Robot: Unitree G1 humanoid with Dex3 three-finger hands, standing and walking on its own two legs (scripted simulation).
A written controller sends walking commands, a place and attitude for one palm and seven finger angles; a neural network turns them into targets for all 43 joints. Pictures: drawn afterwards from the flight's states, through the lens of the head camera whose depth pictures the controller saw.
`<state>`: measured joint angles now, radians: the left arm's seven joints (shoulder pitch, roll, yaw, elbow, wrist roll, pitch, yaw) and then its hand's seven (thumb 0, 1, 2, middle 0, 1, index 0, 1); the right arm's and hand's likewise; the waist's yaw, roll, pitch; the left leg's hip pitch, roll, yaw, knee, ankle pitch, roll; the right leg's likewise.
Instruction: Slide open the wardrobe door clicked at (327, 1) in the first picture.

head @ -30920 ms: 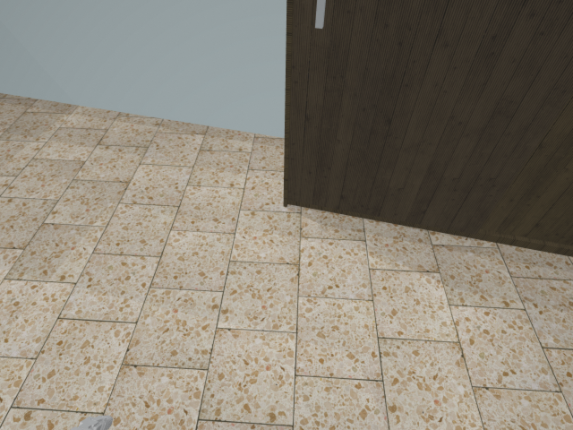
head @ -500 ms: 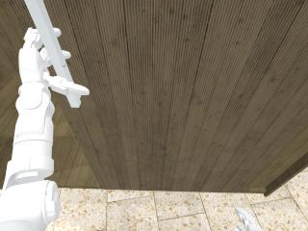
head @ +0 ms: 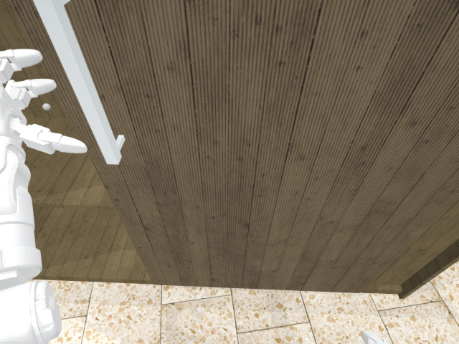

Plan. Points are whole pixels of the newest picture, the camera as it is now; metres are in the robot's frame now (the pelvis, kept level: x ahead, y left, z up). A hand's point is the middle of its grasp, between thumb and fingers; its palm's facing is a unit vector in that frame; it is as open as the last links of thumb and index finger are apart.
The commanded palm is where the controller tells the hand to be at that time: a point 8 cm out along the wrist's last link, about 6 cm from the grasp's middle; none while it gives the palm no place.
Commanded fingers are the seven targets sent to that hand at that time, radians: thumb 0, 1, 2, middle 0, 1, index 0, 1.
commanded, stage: slip the hand off the handle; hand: left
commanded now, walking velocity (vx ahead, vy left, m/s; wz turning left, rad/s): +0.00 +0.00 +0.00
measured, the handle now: (93, 89) +0.44 +0.25 +0.23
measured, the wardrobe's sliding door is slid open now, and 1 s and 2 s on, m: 0.65 0.65 0.65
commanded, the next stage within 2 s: draw the hand back to the body in 0.60 s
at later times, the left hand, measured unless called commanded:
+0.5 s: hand out of the picture +0.27 +0.30 +0.24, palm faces +0.40 -0.91 -0.08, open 14.7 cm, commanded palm +0.23 +0.34 +0.23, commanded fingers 0.00 -0.55 0.20 -0.25 -1.15 -0.25 -1.15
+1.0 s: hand (6, 191) +0.24 +0.28 +0.22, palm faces +0.08 -0.99 -0.07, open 14.7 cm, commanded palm +0.20 +0.33 +0.22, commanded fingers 0.00 -0.55 0.20 -0.25 -1.15 -0.25 -1.15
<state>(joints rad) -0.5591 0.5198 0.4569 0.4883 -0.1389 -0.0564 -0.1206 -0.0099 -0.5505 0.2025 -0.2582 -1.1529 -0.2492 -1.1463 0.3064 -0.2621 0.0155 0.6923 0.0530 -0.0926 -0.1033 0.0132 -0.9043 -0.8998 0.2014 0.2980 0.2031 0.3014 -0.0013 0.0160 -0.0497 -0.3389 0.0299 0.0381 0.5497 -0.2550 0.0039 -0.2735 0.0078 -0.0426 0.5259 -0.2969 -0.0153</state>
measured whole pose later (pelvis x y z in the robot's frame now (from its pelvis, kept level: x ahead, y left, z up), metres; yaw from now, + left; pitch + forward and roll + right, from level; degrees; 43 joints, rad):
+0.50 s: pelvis -0.02 -0.01 +0.00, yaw +2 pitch -2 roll -1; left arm -0.26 0.44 0.47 0.13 -0.22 0.03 -0.14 -0.01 -0.55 0.20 -0.26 -1.15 -0.25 -1.15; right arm 0.18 -0.24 0.05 0.66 0.07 -0.15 -0.13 0.01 -0.90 -0.90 0.20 0.30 0.20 0.30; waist 0.07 0.03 -0.05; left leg -0.28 0.02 0.01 0.54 -0.23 0.00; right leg -0.21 0.00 -0.07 0.53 -0.28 -0.02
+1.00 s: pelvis -0.02 +0.00 +0.00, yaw +1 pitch -4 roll -1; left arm -0.12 0.52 0.50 0.05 -0.38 0.29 -0.44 -0.01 -0.55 0.20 -0.26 -1.15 -0.25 -1.15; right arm 0.22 -0.27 0.08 0.63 0.10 -0.20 -0.12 0.02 -0.90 -0.90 0.20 0.30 0.20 0.30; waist 0.05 0.05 -0.05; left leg -0.21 0.03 0.02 0.51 -0.22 0.00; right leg -0.14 0.01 -0.06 0.48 -0.27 -0.02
